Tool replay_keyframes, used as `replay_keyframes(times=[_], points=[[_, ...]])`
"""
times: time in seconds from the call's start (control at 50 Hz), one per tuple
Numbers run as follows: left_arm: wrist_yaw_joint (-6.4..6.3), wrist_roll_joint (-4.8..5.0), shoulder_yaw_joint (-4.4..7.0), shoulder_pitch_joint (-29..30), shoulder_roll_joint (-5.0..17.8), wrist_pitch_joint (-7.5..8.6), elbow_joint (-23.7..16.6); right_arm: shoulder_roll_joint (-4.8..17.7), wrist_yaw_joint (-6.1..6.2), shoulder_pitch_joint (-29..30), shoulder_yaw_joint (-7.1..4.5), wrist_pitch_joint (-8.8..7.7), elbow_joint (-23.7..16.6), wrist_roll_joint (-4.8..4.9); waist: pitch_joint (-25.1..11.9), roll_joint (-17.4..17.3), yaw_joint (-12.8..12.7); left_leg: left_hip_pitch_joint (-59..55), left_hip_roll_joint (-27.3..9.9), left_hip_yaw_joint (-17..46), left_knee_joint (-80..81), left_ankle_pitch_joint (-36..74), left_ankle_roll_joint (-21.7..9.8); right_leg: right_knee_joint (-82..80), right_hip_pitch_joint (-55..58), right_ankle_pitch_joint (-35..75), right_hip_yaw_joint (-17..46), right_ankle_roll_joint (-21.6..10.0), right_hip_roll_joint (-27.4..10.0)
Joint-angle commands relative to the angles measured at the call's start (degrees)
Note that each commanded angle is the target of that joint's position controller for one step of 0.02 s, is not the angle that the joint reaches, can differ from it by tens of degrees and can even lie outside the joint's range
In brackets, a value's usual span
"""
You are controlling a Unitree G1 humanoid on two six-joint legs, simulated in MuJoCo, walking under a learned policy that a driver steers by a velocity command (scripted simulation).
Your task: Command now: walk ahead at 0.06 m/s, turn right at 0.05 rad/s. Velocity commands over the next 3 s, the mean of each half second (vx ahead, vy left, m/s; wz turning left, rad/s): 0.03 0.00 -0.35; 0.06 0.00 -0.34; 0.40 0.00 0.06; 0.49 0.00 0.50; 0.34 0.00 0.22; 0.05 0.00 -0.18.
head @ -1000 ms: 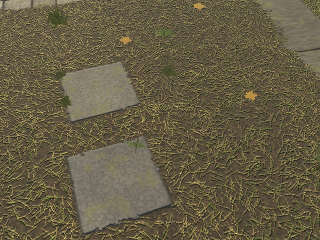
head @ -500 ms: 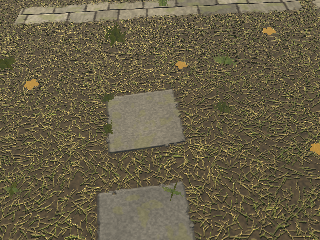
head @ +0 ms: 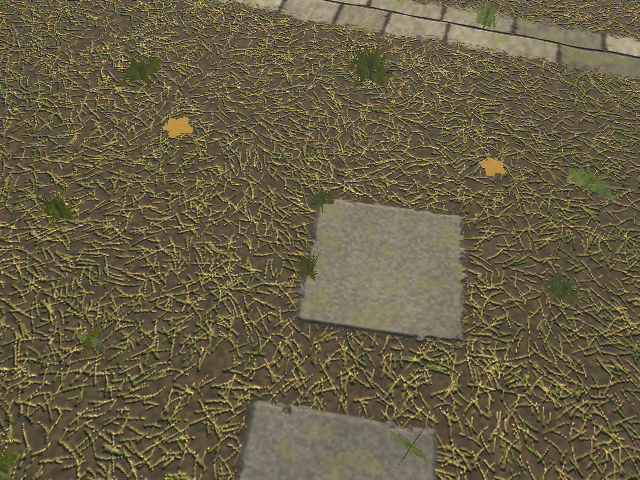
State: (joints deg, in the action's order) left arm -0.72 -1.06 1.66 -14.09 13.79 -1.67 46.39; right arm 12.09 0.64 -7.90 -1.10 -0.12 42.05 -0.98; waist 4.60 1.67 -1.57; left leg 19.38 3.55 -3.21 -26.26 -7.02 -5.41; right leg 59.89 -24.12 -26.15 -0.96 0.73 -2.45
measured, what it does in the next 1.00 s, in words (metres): steps on the spot, turning right: right foot, then left foot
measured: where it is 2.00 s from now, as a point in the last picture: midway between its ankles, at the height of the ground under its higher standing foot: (436, 478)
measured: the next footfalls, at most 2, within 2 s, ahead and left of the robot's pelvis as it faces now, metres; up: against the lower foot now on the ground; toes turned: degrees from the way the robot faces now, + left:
right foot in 0.30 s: +0.01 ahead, -0.11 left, +0.00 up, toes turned -10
left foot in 0.78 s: +0.08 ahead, +0.07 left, +0.00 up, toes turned -26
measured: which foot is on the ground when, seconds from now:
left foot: down 0.00-0.30, up 0.32-0.76, down 0.78-1.00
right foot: up 0.00-0.28, down 0.30-0.78, up 0.80-1.00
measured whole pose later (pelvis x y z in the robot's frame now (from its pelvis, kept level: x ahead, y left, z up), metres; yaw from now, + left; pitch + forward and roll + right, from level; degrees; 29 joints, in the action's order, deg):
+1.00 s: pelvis +0.02 +0.00 +0.02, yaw -25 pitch +0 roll -1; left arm 1.7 -2.3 3.5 -13.5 16.8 -2.0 47.3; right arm 13.6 0.7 -16.2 -1.4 -0.4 46.2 -1.0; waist 0.5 2.1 0.8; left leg 7.6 1.5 0.6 -18.4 -10.9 -3.0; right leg 50.8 -20.6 -21.1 4.1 0.4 3.3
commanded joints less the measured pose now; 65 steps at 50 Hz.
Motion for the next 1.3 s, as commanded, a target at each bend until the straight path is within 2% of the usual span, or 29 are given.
replay_keyframes(times=[0.02,0.14,0.22,0.28,0.3,0.32,0.34,0.38,0.44,0.54,0.62,0.72,0.76,0.78,0.8,0.82,0.84,0.86,0.9,0.98,1.08,1.14,1.18,1.2,1.22,1.24,1.26,1.28,1.3], points=[[0.31,0.34,1.01,-8.95,3.93,-1.17,1.06,5.64,0.58,-1.09,-0.77,-1.35,-1.3,-0.78,-9.36,-6.7,-0.95,-2.83,-15.22,7.66,10.79,21.95,-6.05,-6.24,8.74,2.58,1.88,-0.13,0.73],[0.71,0.01,1.78,-2.21,4.9,-1.75,-1.12,8.97,1.07,-2.34,-2.34,0.54,-0.04,-0.47,-6.24,-8.29,1.75,-4.74,-17.83,9.97,12.39,-3.62,-7.46,-11.66,4.34,1.02,-0.03,-0.92,1.43],[0.94,0.22,1.69,-2.54,3.55,-1.29,-1.81,9.23,1.53,-2.64,-3.0,1.19,0.68,-0.49,-6.64,-7.34,1.81,-6.34,-19.54,9.62,10.18,-2.67,-7.98,-16.56,5.78,-0.33,-1.73,-2.18,1.94],[1.24,0.17,1.73,-6.35,3.6,-0.56,-1.37,10.23,1.8,-1.81,-3.7,1.72,1.27,0.06,-6.53,-5.76,-0.73,-2.6,-18.04,5.42,4.41,-1.35,-3.26,-32.61,14.23,8.3,-1.57,-5.03,2.8],[1.15,-0.5,2.32,-6.59,6.65,-0.03,-1.9,8.9,1.58,-3.09,-3.63,1.99,1.31,0.04,-5.16,1.36,-0.32,1.21,-14.4,1.37,-3.74,-6.38,0.83,-42.78,15.42,8.24,8.69,-6.91,-2.72],[0.91,-0.4,4.34,-5.06,14.58,0.12,-3.65,5.14,1.58,-2.38,-2.73,2.07,-1.49,0.53,-1.85,14.17,0.91,13.6,-2.91,-5.09,-14.28,-20.67,5.91,-47.21,15.52,17.91,31.32,-12.77,-17.63],[0.24,-0.83,4.9,-7.95,14.89,0.06,-2.53,6.88,1.94,2.66,-2.98,2.52,-2.1,-0.29,0.31,10.15,-2.34,13.91,-1.85,1.32,-26.21,-25.47,6.08,-46.94,11.43,28.46,30.55,-17.38,-19.5],[-0.34,0.19,4.05,-2.71,10.95,0.0,-3.03,6.92,1.32,-0.32,-3.18,2.83,-0.81,0.31,-0.44,3.49,2.19,13.1,-2.99,5.08,-31.83,-18.01,6.12,-44.44,11.28,29.44,20.69,-15.11,-11.71],[0.01,0.89,3.7,0.21,8.97,0.1,-4.86,8.67,0.62,-2.9,-3.79,2.47,0.52,-0.79,-5.58,3.73,2.54,13.58,-2.34,4.47,-35.25,-14.37,6.98,-41.18,18.17,40.29,16.94,-13.71,-7.42],[-0.13,0.78,4.62,-4.89,10.71,0.13,-3.99,7.89,0.89,0.5,-3.17,2.6,-1.59,0.13,-6.33,5.03,-0.61,15.83,-2.91,5.21,-27.65,-15.21,8.36,-39.35,24.41,40.17,20.63,-14.49,-7.63],[0.11,0.29,5.22,-4.4,12.27,-0.34,-4.73,8.22,1.09,1.48,-2.8,2.33,-2.92,0.45,-6.6,5.63,-1.36,11.27,-2.08,5.67,-21.46,-16.83,7.87,-38.2,21.56,38.34,24.18,-14.83,-7.34],[0.57,-0.11,4.85,0.36,11.77,-0.71,-5.61,8.32,1.5,-2.55,-2.41,1.76,-2.64,1.04,-7.81,6.62,0.43,-1.17,-0.95,4.26,-10.93,-15.96,5.77,-36.23,15.42,40.96,25.35,-12.06,-5.96],[0.34,0.77,4.34,3.18,10.94,-0.91,-5.81,7.4,1.86,-6.31,-2.11,1.11,-1.59,0.55,-7.41,4.91,3.37,-10.63,-1.33,3.93,4.3,-5.67,4.64,-33.88,10.72,33.45,24.89,-8.26,-3.19],[0.23,0.83,3.57,2.05,8.63,-0.67,-6.0,9.7,2.31,-6.04,-2.4,0.56,-1.83,-0.28,-7.44,-0.42,2.4,-14.97,-7.91,10.83,9.93,-4.81,3.36,-30.49,6.49,22.69,22.54,-5.13,-0.14],[0.18,0.85,2.38,-1.65,4.39,-0.41,-6.28,13.6,2.38,-3.07,-2.54,0.28,-3.63,-0.77,-8.22,-12.66,-0.16,-18.42,-21.61,26.53,14.1,2.14,-0.55,-21.59,0.21,3.01,13.94,-2.16,8.01],[-0.34,0.11,3.69,-0.67,9.21,-0.91,-5.64,14.88,1.74,-3.88,-2.95,0.45,-2.86,-0.59,-7.15,-13.63,1.53,-9.84,-25.56,29.86,12.04,8.8,-7.6,-13.78,2.07,-8.29,9.52,-1.69,10.32],[-0.28,-0.31,3.94,-1.02,10.26,-1.06,-4.9,12.47,1.08,-4.47,-2.47,0.3,-2.38,-0.45,-6.17,-9.59,1.0,-9.41,-23.2,28.15,13.6,-0.87,-8.5,-8.63,1.61,-6.06,10.47,-1.91,8.76],[0.23,-0.7,3.77,-0.5,9.51,-0.93,-4.06,10.82,0.63,-3.4,-2.14,0.2,-1.89,-0.37,-3.67,-8.82,0.8,-8.92,-19.53,25.13,15.6,-14.07,-6.73,-6.61,-0.46,-1.79,10.21,-1.88,7.78],[1.59,-1.32,3.58,-0.68,9.01,-0.49,-3.02,10.4,0.56,-4.25,-2.09,0.11,-0.62,-0.45,-1.37,-12.86,1.2,-11.95,-15.29,22.17,18.66,-22.84,-4.36,-5.48,-4.36,2.66,8.36,-1.14,7.3],[2.79,-1.36,2.81,3.53,7.49,0.79,-2.62,10.91,0.17,-9.32,-2.82,-1.3,2.42,0.16,-0.99,-8.92,3.3,-18.38,-14.93,20.27,19.25,-19.39,-5.6,-9.53,-8.19,5.86,3.48,0.08,4.78],[3.06,-0.91,1.65,8.45,5.43,2.16,-3.22,11.67,-0.47,-12.7,-3.63,-2.35,5.22,-0.17,-1.02,-10.0,5.13,-16.06,-15.62,18.56,19.03,-18.03,-7.14,-20.81,-3.13,4.9,-0.31,-0.56,2.96],[2.69,-0.52,1.4,7.46,5.3,2.83,-2.76,12.3,-0.94,-12.35,-4.03,-2.31,5.85,0.02,-0.42,-9.41,3.91,-9.56,-15.82,17.53,18.01,-18.21,-7.42,-28.47,5.63,5.76,-2.2,-2.63,3.58],[1.99,-0.68,1.31,1.83,4.73,3.58,-0.52,12.22,-1.1,-10.66,-4.14,-2.08,5.99,0.68,-0.57,-6.57,0.29,-1.22,-14.09,15.06,13.43,-18.55,-5.93,-36.71,18.58,12.94,-3.75,-4.2,4.74],[1.38,-0.76,1.73,-3.42,5.98,4.16,1.43,10.6,-1.06,-10.22,-3.69,-2.23,5.83,0.45,-2.19,-3.93,-1.92,4.8,-12.12,13.33,8.45,-19.34,-4.45,-38.11,27.76,11.33,-1.56,-4.77,4.13],[0.62,-1.28,2.5,-10.37,9.44,4.87,2.97,6.79,-1.18,-7.96,-2.49,-2.54,4.29,0.11,-4.59,3.79,-5.31,12.2,-7.73,8.13,-4.04,-20.92,-2.0,-44.19,35.74,0.52,11.03,-6.22,-5.6],[0.39,-0.86,4.19,-15.07,16.65,5.06,3.34,3.2,-1.38,-5.68,-1.38,-3.02,1.44,0.4,-5.52,14.82,-6.91,23.3,-0.62,0.28,-20.58,-24.45,0.15,-53.74,38.42,-18.51,34.45,-11.72,-19.16],[0.41,-0.8,4.05,-12.8,14.86,4.81,3.86,9.53,-1.16,-5.16,-2.92,-2.74,1.91,-0.73,-0.24,6.91,-4.8,25.38,-3.31,4.31,-29.12,-23.16,-0.66,-54.26,30.95,-20.38,37.34,-15.02,-20.89],[0.72,-0.62,2.97,-7.59,11.17,5.02,2.33,9.83,-1.83,-6.75,-3.24,-2.74,3.21,-0.44,2.24,3.41,-1.52,24.94,-5.33,6.8,-31.84,-17.72,-0.99,-53.65,27.82,-16.56,31.31,-13.86,-17.35],[0.91,-0.56,2.28,-4.76,8.55,5.47,1.61,9.07,-2.44,-8.5,-3.09,-2.83,4.54,-0.07,2.28,2.88,0.04,23.12,-6.0,7.65,-31.78,-13.73,-0.57,-54.27,25.75,-9.54,25.18,-11.87,-14.5]])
